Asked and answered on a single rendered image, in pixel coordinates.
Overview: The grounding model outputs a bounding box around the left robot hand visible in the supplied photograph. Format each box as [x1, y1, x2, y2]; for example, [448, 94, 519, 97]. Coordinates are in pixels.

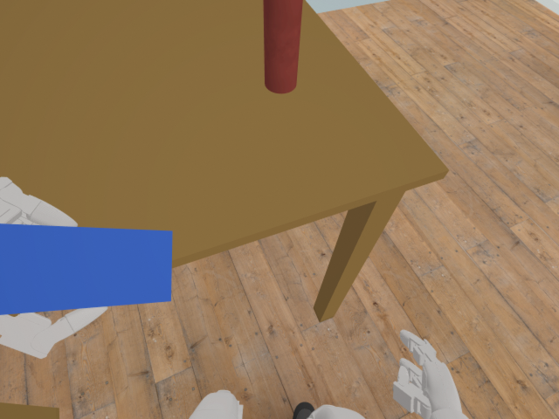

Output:
[0, 177, 108, 359]

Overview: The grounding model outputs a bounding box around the sponge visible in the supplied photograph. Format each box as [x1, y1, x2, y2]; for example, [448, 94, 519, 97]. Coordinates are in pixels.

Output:
[0, 223, 173, 315]

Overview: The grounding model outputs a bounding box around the robot right shin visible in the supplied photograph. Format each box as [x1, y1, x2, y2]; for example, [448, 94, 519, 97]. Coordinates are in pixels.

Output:
[308, 405, 334, 418]

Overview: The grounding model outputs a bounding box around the table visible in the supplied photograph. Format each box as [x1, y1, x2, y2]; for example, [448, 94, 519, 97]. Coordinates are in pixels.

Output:
[0, 0, 449, 419]

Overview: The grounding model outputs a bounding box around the robot left thigh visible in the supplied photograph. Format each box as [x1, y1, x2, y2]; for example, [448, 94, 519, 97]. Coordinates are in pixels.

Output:
[189, 392, 243, 419]

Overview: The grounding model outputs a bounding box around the right robot hand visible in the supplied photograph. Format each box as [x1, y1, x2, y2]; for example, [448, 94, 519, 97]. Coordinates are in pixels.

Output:
[393, 330, 462, 419]

